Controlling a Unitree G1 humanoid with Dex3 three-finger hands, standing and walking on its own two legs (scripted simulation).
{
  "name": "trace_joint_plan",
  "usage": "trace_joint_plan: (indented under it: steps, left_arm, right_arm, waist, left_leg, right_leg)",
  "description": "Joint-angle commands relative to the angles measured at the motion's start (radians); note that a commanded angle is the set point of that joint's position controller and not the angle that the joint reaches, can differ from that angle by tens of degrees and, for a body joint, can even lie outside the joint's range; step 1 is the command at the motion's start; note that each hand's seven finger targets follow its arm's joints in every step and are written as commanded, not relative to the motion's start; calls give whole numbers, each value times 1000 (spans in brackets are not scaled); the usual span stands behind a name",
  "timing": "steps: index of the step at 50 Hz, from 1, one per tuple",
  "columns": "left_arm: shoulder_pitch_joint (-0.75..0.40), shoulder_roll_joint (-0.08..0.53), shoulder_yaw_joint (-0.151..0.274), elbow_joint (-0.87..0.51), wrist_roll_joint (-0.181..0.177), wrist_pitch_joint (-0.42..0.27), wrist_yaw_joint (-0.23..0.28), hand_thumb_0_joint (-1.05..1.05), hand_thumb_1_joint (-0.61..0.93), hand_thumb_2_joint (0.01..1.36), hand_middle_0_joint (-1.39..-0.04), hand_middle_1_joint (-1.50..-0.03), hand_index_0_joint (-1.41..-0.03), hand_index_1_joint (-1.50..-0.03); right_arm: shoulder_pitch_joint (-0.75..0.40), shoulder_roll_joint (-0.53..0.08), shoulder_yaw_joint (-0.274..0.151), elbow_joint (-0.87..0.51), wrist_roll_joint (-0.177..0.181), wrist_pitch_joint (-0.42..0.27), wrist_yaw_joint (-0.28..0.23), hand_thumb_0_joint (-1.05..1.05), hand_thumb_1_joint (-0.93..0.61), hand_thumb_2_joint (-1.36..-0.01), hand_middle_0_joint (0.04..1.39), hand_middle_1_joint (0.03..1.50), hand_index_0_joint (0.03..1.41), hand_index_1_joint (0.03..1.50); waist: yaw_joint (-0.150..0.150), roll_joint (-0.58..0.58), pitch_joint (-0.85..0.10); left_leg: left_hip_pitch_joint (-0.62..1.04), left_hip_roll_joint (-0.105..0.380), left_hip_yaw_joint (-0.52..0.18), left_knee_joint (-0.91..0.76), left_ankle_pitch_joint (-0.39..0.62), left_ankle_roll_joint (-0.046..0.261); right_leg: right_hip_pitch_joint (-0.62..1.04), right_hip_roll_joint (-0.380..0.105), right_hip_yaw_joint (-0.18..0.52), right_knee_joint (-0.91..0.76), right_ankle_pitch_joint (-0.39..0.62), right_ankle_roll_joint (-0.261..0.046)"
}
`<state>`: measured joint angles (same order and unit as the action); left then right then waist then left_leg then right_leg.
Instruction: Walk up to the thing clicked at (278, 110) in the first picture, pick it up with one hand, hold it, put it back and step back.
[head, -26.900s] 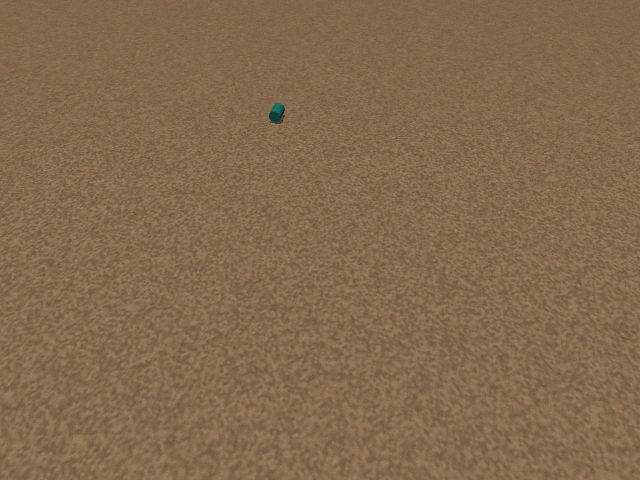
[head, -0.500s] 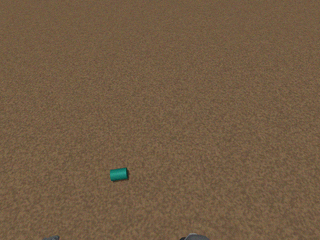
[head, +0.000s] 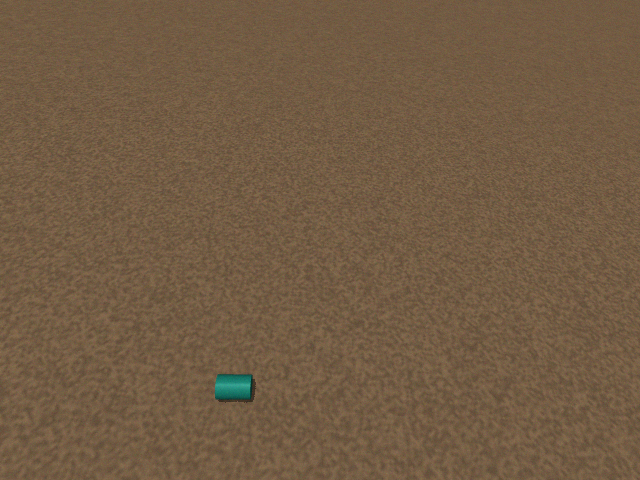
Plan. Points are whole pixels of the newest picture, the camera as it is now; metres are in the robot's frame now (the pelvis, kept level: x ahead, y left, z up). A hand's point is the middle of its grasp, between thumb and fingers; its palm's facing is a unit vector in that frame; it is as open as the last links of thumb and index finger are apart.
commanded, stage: walk up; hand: left
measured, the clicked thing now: (234, 386) +0.52 +0.22 -0.72
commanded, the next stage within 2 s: stand in 1.70 s
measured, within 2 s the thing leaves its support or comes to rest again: neither
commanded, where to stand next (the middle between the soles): +0.10 -0.02 m, yaw +0 degrees
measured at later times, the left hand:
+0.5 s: hand out of the picture +0.11 +0.25 -0.14, palm faces -0.05 -0.91 -0.41, open 7.4 cm
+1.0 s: hand (148, 471) +0.17 +0.23 -0.13, palm faces -0.05 -0.95 -0.31, open 7.3 cm
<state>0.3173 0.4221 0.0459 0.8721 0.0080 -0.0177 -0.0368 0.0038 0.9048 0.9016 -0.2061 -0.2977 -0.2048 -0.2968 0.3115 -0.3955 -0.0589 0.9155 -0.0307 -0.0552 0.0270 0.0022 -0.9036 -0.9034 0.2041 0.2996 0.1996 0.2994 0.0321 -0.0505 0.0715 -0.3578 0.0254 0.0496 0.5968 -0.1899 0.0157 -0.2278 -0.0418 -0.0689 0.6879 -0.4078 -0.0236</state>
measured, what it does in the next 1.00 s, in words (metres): steps on the spot: right foot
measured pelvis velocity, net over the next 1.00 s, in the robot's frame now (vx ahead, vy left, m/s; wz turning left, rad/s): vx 0.06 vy -0.01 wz -0.02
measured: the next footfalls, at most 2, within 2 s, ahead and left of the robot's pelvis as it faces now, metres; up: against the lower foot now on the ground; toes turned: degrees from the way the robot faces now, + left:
right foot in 0.36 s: +0.11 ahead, -0.15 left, +0.00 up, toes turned -3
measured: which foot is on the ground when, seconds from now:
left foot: down 0.00-1.00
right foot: up 0.00-0.34, down 0.36-1.00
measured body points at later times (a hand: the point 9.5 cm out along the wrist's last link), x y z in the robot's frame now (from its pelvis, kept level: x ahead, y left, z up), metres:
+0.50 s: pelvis +0.05 -0.02 +0.00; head +0.07 -0.04 +0.45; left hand +0.11 +0.30 -0.11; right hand +0.14 -0.32 -0.13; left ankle +0.08 +0.11 -0.72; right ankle +0.08 -0.15 -0.72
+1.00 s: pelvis +0.06 -0.01 +0.02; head +0.07 -0.01 +0.47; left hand +0.17 +0.28 -0.11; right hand +0.13 -0.33 -0.10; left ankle +0.08 +0.11 -0.72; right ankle +0.08 -0.15 -0.72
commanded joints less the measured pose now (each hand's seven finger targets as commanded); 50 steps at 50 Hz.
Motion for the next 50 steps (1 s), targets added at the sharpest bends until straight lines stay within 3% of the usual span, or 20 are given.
trace_joint_plan:
  steps: [1, 4, 6, 8, 10, 14, 17, 18, 19, 20, 21, 22, 24, 26, 28, 30, 31, 36, 40, 50]
  left_arm:
    - [64, 216, 46, -41, 1, -7, 31, 0, 900, 900, -200, -300, -200, -300]
    - [36, 192, 45, -19, -3, -5, 25, 0, 900, 900, -200, -300, -200, -300]
    - [54, 176, 42, -2, -6, -1, 24, 0, 900, 900, -200, -300, -200, -300]
    - [66, 161, 35, 19, -7, 2, 29, 0, 900, 900, -200, -300, -200, -300]
    - [35, 151, 32, 28, -8, 1, 29, 0, 900, 900, -200, -300, -200, -300]
    - [-1, 139, 29, 48, -9, -13, 38, 0, 900, 900, -200, -300, -200, -300]
    - [36, 130, 29, 95, 2, -25, 49, 0, 900, 900, -200, -300, -200, -300]
    - [26, 153, 33, 91, 6, -34, 55, 0, 900, 900, -200, -300, -200, -300]
    - [-20, 210, 42, 77, 18, -46, 59, 0, 900, 900, -200, -300, -200, -300]
    - [-93, 241, 42, 56, 15, -53, 58, 0, 900, 900, -200, -300, -200, -300]
    - [-161, 278, 41, 52, 11, -46, 56, 0, 900, 900, -200, -300, -200, -300]
    - [-184, 239, 32, 48, 8, -42, 52, 0, 900, 900, -200, -300, -200, -300]
    - [-200, 189, 14, 54, 4, -39, 52, 0, 900, 900, -200, -300, -200, -300]
    - [-219, 168, 8, 61, -2, -38, 49, 0, 900, 900, -200, -300, -200, -300]
    - [-195, 163, 6, 83, -9, -33, 46, 0, 900, 900, -200, -300, -200, -300]
    - [-230, 163, 4, 100, -5, -28, 46, 0, 900, 900, -200, -300, -200, -300]
    - [-252, 162, 4, 103, -2, -28, 46, 0, 900, 900, -200, -300, -200, -300]
    - [-264, 143, -1, 152, -12, -21, 43, 0, 900, 900, -200, -300, -200, -300]
    - [-281, 143, -4, 178, -12, -20, 41, 0, 900, 900, -200, -300, -200, -300]
    - [-317, 135, -8, 225, -3, -15, 36, 0, 900, 900, -200, -300, -200, -300]
  right_arm:
    - [59, -347, -89, -86, 19, -27, -25, 0, -900, -900, 200, 300, 200, 300]
    - [49, -260, -55, -97, 19, -34, -35, 0, -900, -900, 200, 300, 200, 300]
    - [24, -258, -54, -95, 25, -36, -36, 0, -900, -900, 200, 300, 200, 300]
    - [-28, -244, -49, -118, 22, -28, -38, 0, -900, -900, 200, 300, 200, 300]
    - [-62, -228, -39, -125, 18, -19, -40, 0, -900, -900, 200, 300, 200, 300]
    - [-103, -243, -37, -114, 15, 7, -33, 0, -900, -900, 200, 300, 200, 300]
    - [-160, -211, -21, -109, 31, 31, -26, 0, -900, -900, 200, 300, 200, 300]
    - [-152, -169, -4, -103, 37, 36, -25, 0, -900, -900, 200, 300, 200, 300]
    - [-127, -125, 10, -100, 46, 36, -24, 0, -900, -900, 200, 300, 200, 300]
    - [-111, -106, 20, -85, 45, 42, -25, 0, -900, -900, 200, 300, 200, 300]
    - [-113, -161, 0, -52, 42, 47, -35, 0, -900, -900, 200, 300, 200, 300]
    - [-97, -173, -4, -24, 38, 45, -33, 0, -900, -900, 200, 300, 200, 300]
    - [-129, -177, -2, 8, 47, 34, -25, 0, -900, -900, 200, 300, 200, 300]
    - [-114, -179, -2, 36, 41, 27, -27, 0, -900, -900, 200, 300, 200, 300]
    - [-168, -194, 2, 44, 34, 22, -27, 0, -900, -900, 200, 300, 200, 300]
    - [-199, -183, 10, 67, 33, 24, -20, 0, -900, -900, 200, 300, 200, 300]
    - [-191, -176, 15, 83, 31, 25, -19, 0, -900, -900, 200, 300, 200, 300]
    - [-229, -185, 27, 135, 25, 12, -21, 0, -900, -900, 200, 300, 200, 300]
    - [-238, -182, 28, 160, 25, 7, -27, 0, -900, -900, 200, 300, 200, 300]
    - [-259, -179, 22, 185, 24, 13, -29, 0, -900, -900, 200, 300, 200, 300]
  waist:
    - [-52, 236, -27]
    - [-49, 194, -22]
    - [-38, 220, -60]
    - [-26, 226, -61]
    - [-28, 216, -41]
    - [-37, 233, -61]
    - [6, 165, -90]
    - [14, 83, -97]
    - [-19, -81, -99]
    - [-42, -116, -50]
    - [-38, -147, -39]
    - [-53, -133, -27]
    - [-59, -120, -43]
    - [-61, -121, -119]
    - [-32, -79, -166]
    - [-30, -67, -103]
    - [-35, -55, -95]
    - [-11, 66, -76]
    - [-19, 83, -117]
    - [-33, 70, -105]
  left_leg:
    - [228, 392, -616, -353, -354, 256]
    - [232, 242, -325, -315, 20, 125]
    - [242, 228, -255, -285, 164, 134]
    - [200, 228, -191, -269, 165, 172]
    - [129, 207, -139, -269, 149, 170]
    - [69, 213, -136, -189, 152, 181]
    - [-16, 189, -127, -68, 39, 137]
    - [-27, 158, -101, -9, 5, 91]
    - [-46, 80, -55, 97, -66, 37]
    - [-71, 10, -46, 112, -250, 0]
    - [29, 16, -58, 157, -355, 6]
    - [90, 29, -67, 116, -323, 9]
    - [138, 34, -57, -37, -123, 15]
    - [220, 57, -83, -114, 60, 17]
    - [230, 84, -120, -127, 64, 32]
    - [177, 73, -108, -153, -37, 25]
    - [175, 73, -101, -176, -29, 19]
    - [128, 114, -154, -283, 29, 20]
    - [166, 108, -124, -287, 105, 12]
    - [195, 112, -122, -321, 61, 10]
  right_leg:
    - [-345, -2, 99, 358, -159, -22]
    - [-309, -11, 179, 298, -24, -16]
    - [-276, -5, 145, 299, 20, -1]
    - [-234, -10, 120, 245, 31, 15]
    - [-185, -12, 104, 165, 52, 27]
    - [-79, 2, 43, 24, 89, 32]
    - [85, 26, 33, -166, 194, 12]
    - [116, -11, 99, -253, 225, -4]
    - [85, -162, 326, -333, 275, -50]
    - [17, -279, 481, -391, 255, -122]
    - [-103, -318, 479, -364, 252, -197]
    - [-140, -270, 414, -333, 248, -178]
    - [-97, -167, 245, -304, 283, -81]
    - [-54, -136, 199, -251, 376, -42]
    - [-26, -109, 177, -267, 288, -20]
    - [-27, -114, 190, -342, 112, -13]
    - [-13, -119, 196, -345, 104, -15]
    - [75, -77, 136, -326, 211, -7]
    - [137, -91, 134, -343, 330, -3]
    - [135, -91, 126, -400, 305, 9]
